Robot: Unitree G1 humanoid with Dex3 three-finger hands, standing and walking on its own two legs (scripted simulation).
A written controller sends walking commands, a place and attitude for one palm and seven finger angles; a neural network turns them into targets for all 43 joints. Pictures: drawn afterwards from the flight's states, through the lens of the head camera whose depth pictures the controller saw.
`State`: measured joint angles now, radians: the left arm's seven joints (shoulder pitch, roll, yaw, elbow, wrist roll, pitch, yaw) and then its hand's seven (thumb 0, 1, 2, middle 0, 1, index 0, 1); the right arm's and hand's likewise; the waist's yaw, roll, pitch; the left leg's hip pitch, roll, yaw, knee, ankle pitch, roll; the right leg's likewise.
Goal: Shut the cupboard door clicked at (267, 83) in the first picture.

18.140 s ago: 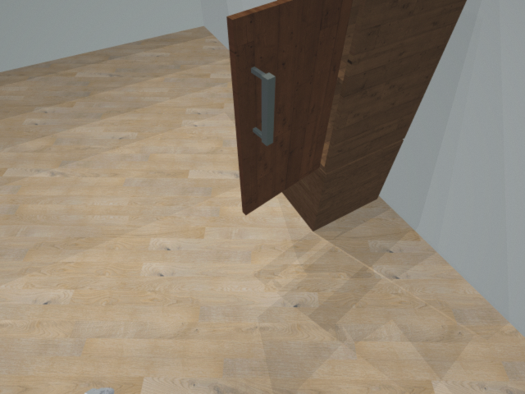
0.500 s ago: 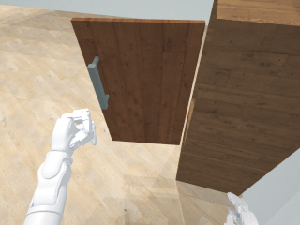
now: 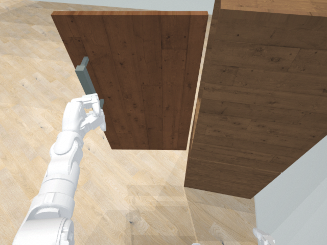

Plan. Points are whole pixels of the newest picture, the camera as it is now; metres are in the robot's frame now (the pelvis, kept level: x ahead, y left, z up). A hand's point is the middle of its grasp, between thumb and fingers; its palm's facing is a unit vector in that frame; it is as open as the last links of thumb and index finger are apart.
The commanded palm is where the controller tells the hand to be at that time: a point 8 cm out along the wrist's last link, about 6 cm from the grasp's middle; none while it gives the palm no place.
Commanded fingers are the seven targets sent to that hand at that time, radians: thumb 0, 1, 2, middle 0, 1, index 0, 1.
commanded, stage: bring the fist close to the handle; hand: left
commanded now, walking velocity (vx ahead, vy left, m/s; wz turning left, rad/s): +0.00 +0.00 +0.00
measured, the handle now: (92, 88) +0.51 +0.21 +0.08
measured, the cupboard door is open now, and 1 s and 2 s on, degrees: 100 96 79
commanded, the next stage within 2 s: push the door shut along its arc in 0.32 s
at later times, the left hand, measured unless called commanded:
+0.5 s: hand (97, 114) +0.40 +0.17 +0.09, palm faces -0.02 -1.00 -0.02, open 3.1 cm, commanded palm +0.38 +0.22 +0.09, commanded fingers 0.00 0.90 0.90 -1.30 -1.50 -1.30 -1.50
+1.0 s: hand (99, 99) +0.45 +0.18 +0.10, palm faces -0.13 -0.99 -0.01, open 3.2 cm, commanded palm +0.45 +0.21 +0.09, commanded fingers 0.00 0.90 0.90 -1.30 -1.50 -1.30 -1.50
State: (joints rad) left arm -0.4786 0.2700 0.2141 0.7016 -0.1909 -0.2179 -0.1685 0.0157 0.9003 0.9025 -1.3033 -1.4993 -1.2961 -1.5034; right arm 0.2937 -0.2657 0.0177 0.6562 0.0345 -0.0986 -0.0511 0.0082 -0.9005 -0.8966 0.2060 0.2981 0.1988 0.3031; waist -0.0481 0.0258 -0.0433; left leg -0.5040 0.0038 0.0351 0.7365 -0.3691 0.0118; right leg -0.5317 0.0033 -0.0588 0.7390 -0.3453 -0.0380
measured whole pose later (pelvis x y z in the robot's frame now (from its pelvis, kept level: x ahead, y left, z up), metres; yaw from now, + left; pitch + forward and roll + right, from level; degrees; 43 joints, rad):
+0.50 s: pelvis -0.01 +0.01 +0.00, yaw +0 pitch +8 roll +0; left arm -0.55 0.28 0.21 0.81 -0.18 -0.31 -0.19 0.02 0.90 0.90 -1.31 -1.50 -1.30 -1.50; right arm 0.29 -0.25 0.02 0.66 0.04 -0.07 -0.05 0.01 -0.90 -0.90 0.21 0.30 0.20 0.30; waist -0.05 0.02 -0.06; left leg -0.53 0.00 0.03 0.76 -0.37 0.02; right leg -0.55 0.00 -0.06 0.74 -0.33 -0.03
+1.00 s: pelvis -0.01 +0.02 -0.01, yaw +1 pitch +13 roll -1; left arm -0.82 0.39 0.23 1.09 -0.19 -0.33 -0.32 0.02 0.90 0.90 -1.31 -1.50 -1.34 -1.50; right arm 0.38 -0.28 0.01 0.69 0.03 -0.05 -0.04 0.01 -0.90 -0.90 0.21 0.30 0.20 0.30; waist -0.10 0.03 -0.07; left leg -0.67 -0.01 0.02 0.83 -0.39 0.04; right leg -0.67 -0.01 -0.07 0.80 -0.35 -0.02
